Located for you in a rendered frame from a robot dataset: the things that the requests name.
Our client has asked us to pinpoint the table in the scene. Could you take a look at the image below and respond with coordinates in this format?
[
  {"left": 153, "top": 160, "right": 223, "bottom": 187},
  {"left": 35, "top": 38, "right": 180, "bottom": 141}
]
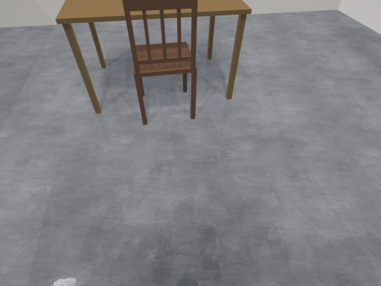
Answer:
[{"left": 56, "top": 0, "right": 252, "bottom": 114}]

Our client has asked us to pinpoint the chair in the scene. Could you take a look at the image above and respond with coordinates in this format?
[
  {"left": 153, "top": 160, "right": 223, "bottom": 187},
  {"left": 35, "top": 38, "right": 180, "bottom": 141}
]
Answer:
[{"left": 122, "top": 0, "right": 198, "bottom": 125}]

